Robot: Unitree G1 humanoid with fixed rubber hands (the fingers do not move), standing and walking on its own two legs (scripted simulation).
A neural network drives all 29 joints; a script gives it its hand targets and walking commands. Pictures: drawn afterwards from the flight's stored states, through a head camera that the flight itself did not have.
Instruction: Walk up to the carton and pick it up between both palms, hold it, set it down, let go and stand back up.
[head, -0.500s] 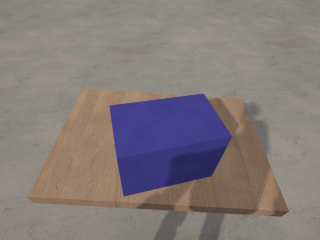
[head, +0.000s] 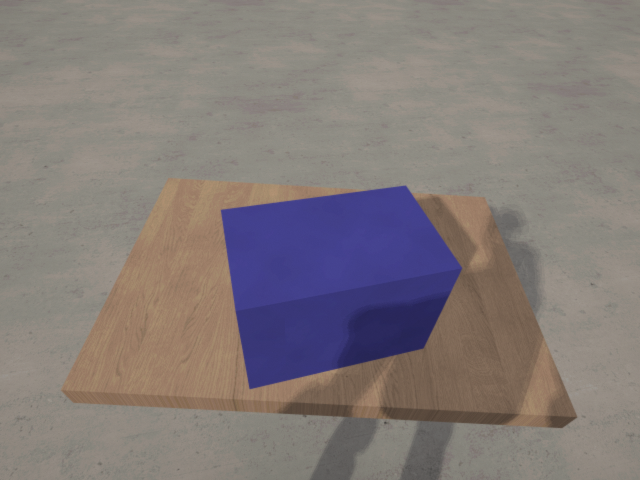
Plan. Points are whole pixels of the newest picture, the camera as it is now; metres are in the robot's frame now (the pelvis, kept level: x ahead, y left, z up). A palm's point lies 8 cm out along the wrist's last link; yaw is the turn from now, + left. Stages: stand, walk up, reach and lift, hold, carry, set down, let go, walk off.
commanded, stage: stand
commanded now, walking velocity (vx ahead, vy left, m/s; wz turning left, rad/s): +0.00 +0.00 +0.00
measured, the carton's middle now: (329, 284) +0.45 +0.02 -0.03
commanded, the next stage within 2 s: none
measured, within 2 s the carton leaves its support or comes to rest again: neither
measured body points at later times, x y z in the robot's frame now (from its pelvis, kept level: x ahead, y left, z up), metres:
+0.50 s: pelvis +0.00 +0.00 +0.00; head +0.00 +0.01 +0.45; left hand +0.02 +0.32 -0.13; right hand +0.09 -0.28 -0.12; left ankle -0.02 +0.14 -0.74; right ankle +0.03 -0.13 -0.74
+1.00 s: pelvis +0.00 +0.00 +0.00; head +0.00 +0.01 +0.45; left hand +0.02 +0.32 -0.13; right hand +0.09 -0.28 -0.13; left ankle -0.02 +0.14 -0.74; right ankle +0.03 -0.13 -0.74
